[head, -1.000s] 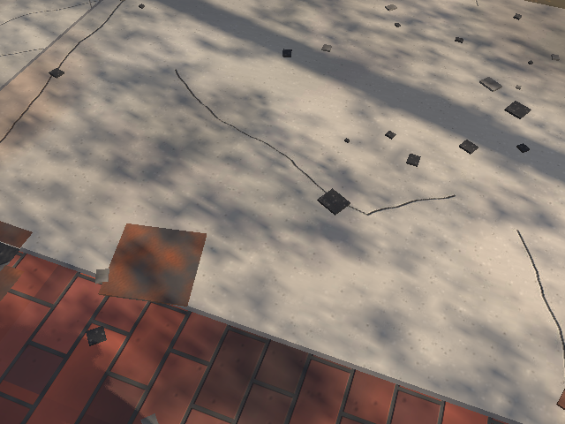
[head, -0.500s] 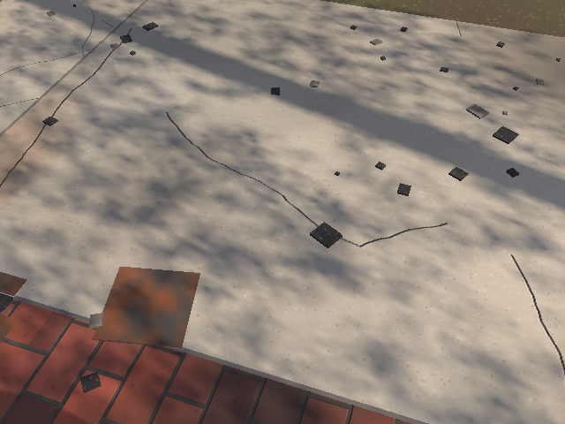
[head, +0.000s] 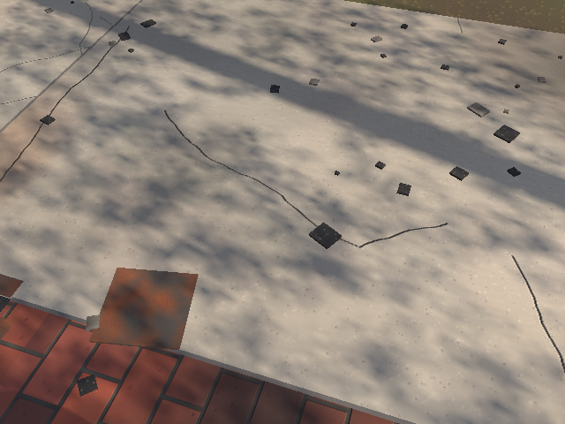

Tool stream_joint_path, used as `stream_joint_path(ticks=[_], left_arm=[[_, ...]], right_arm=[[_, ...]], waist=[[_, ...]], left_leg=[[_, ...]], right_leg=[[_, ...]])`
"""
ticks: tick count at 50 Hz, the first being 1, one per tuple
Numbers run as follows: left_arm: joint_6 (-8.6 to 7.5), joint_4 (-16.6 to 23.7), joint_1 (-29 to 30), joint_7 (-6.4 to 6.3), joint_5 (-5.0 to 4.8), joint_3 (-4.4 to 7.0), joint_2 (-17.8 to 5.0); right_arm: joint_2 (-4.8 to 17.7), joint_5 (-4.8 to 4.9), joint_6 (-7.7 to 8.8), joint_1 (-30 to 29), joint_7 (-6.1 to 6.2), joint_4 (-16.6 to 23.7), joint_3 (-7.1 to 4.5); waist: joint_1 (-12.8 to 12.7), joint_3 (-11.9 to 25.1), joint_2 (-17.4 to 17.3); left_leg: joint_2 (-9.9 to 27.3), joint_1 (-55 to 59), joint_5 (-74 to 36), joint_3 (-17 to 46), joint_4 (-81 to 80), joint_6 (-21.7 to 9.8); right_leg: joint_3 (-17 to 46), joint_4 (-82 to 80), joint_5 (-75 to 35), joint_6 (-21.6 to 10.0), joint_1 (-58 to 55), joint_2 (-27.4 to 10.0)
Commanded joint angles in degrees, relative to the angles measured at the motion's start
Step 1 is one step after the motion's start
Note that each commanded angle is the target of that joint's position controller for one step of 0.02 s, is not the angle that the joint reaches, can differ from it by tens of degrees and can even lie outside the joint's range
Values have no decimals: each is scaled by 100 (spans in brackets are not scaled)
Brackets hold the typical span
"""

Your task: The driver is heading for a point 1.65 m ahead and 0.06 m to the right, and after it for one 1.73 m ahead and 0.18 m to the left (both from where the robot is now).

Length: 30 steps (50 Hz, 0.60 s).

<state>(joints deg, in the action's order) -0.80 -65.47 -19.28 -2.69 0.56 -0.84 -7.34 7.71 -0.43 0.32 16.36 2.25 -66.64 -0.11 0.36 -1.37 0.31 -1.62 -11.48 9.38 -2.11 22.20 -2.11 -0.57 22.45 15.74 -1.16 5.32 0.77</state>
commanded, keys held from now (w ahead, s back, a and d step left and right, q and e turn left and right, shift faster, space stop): no key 1.00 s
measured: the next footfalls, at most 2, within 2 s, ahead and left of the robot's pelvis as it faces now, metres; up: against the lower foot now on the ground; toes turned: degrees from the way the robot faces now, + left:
left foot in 1.80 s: +0.18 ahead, +0.12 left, +0.00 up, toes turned +4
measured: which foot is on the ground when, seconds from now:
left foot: down 0.00-1.00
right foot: down 0.00-1.00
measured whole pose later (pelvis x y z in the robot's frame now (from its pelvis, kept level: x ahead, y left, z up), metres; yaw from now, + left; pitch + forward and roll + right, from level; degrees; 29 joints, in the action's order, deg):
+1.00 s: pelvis +0.02 -0.01 +0.00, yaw +0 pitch -1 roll +0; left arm -1.3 -66.0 -21.0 -2.8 0.6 -0.8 -6.1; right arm 6.6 -0.4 0.4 17.9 2.5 -67.6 0.0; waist 0.3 -1.7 0.2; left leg -0.9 -10.5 11.2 -1.7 22.9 -1.1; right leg -0.5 21.8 16.8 -1.9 3.9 1.4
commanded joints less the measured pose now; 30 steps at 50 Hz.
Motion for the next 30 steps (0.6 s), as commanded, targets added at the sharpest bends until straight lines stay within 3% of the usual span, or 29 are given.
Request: stream_joint_path(ticks=[1, 30], left_arm=[[-17, 8, -484, -15, 1, 53, -384], [-39, -60, -670, -27, 3, 49, -269]], right_arm=[[406, 0, 17, 380, 16, 16, -55], [293, 2, 19, 541, 35, -79, -41]], waist=[[3, -341, 2], [-1, -401, 6]], left_leg=[[644, 278, -457, 696, -332, -84], [659, 299, -602, 659, -259, -66]], right_leg=[[532, -495, -604, -176, 645, -595], [528, -500, -781, -190, 549, -594]])
Over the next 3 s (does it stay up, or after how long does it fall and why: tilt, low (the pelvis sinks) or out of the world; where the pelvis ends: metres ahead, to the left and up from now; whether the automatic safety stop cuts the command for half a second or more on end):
stays up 0.76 0.06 -0.01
